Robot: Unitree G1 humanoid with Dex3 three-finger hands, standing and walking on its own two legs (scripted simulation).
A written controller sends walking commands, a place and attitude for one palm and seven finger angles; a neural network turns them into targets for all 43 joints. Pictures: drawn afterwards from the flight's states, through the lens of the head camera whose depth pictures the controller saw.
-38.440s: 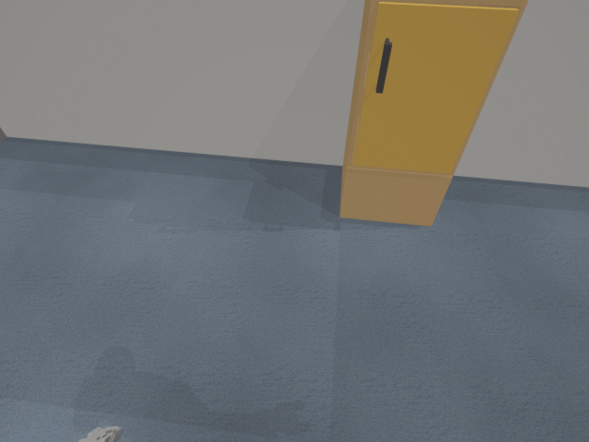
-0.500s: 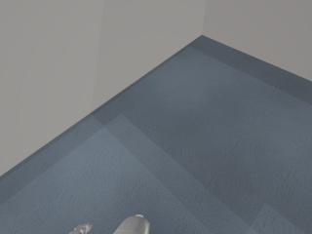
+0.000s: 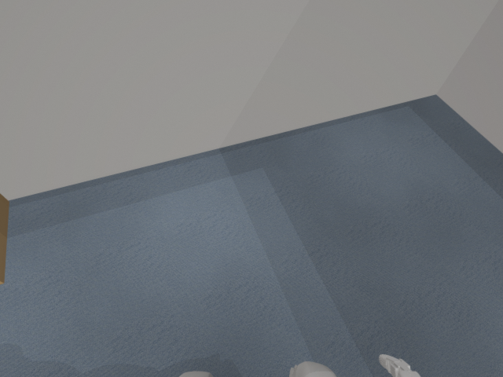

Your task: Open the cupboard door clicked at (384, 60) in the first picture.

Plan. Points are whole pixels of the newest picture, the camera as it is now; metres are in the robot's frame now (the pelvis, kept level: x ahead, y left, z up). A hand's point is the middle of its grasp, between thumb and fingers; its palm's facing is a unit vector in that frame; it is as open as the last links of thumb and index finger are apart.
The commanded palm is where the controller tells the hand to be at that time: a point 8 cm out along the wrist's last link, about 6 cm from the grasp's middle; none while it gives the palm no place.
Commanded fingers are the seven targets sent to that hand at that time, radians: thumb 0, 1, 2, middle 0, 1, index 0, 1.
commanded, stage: turn to face it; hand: left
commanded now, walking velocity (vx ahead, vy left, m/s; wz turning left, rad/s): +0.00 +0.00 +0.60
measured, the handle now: out of the picture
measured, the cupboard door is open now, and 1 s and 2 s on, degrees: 45 45 45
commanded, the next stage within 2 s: none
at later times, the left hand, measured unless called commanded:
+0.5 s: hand out of the picture +0.05 +0.14 -0.14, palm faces +0.28 -0.93 -0.25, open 7.4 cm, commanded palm none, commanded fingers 0.00 0.90 0.90 -0.20 -0.30 -0.20 -0.30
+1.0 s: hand out of the picture -0.05 +0.21 -0.16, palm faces +0.58 -0.78 -0.25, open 7.4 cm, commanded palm none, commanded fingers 0.00 0.90 0.90 -0.20 -0.30 -0.20 -0.30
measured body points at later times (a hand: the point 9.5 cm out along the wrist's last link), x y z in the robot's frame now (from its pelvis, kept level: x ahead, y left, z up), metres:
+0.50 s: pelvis +0.01 -0.06 +0.01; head +0.06 -0.07 +0.46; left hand +0.03 +0.19 -0.12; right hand +0.13 -0.30 -0.15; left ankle -0.05 +0.07 -0.64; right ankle +0.02 -0.16 -0.73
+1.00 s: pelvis +0.00 -0.02 +0.01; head +0.03 +0.03 +0.46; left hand -0.08 +0.25 -0.14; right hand +0.21 -0.18 -0.12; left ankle -0.05 +0.06 -0.73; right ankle +0.08 -0.17 -0.65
